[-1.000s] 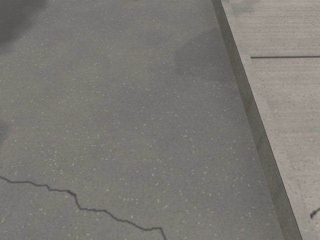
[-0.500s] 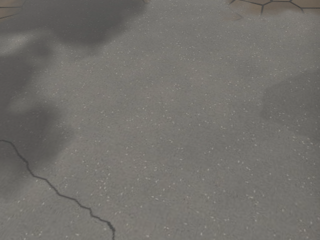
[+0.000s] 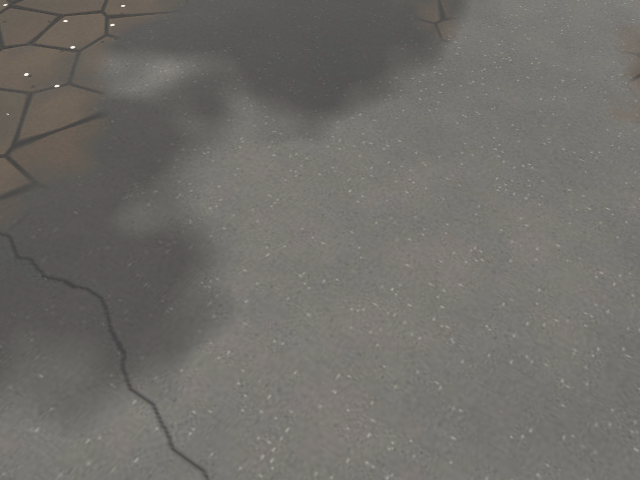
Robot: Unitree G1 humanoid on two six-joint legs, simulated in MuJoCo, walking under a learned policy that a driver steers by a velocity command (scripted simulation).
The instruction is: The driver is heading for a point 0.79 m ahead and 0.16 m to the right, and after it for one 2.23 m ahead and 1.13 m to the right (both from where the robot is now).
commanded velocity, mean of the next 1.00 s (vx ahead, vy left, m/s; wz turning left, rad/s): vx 0.50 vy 0.00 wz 0.02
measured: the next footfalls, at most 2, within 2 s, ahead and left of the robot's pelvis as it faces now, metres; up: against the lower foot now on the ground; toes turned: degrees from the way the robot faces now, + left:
right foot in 0.28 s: +0.35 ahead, -0.12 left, +0.00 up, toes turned +1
left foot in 0.82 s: +0.62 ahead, +0.10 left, +0.00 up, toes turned +4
